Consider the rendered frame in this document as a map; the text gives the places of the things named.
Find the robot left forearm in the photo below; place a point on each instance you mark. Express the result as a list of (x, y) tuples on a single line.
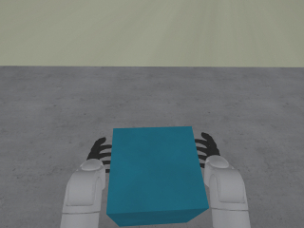
[(83, 196)]

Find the robot left hand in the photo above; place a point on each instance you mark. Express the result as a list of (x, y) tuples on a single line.
[(97, 148)]

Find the carton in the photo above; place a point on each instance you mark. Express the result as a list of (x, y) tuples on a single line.
[(154, 176)]

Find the robot right forearm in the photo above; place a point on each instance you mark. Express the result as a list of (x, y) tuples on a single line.
[(227, 192)]

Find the robot right hand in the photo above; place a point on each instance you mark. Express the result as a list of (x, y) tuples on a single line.
[(211, 149)]

